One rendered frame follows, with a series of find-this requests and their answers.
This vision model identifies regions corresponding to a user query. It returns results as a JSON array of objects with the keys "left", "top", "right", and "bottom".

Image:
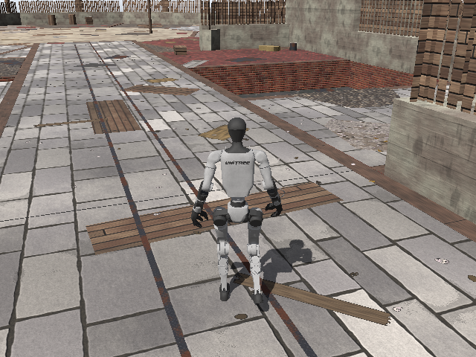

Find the right robot hand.
[{"left": 265, "top": 203, "right": 283, "bottom": 217}]

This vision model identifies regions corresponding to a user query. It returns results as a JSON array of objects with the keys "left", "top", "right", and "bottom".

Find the right robot forearm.
[{"left": 267, "top": 179, "right": 281, "bottom": 206}]

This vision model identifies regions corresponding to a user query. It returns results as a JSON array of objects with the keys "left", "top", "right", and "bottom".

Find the robot right upper arm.
[{"left": 253, "top": 149, "right": 274, "bottom": 190}]

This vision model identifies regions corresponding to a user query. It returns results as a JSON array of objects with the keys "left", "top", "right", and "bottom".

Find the left robot forearm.
[{"left": 193, "top": 181, "right": 209, "bottom": 213}]

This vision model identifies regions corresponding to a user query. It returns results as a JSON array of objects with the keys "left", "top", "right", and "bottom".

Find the robot torso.
[{"left": 220, "top": 146, "right": 255, "bottom": 223}]

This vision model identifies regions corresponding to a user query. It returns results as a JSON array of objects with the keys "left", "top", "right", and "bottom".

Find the robot left upper arm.
[{"left": 201, "top": 150, "right": 222, "bottom": 192}]

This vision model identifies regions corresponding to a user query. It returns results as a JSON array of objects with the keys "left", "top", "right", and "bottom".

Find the left robot hand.
[{"left": 191, "top": 210, "right": 208, "bottom": 228}]

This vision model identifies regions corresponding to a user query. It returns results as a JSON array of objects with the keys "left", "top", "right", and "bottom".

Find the robot left thigh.
[{"left": 213, "top": 207, "right": 229, "bottom": 257}]

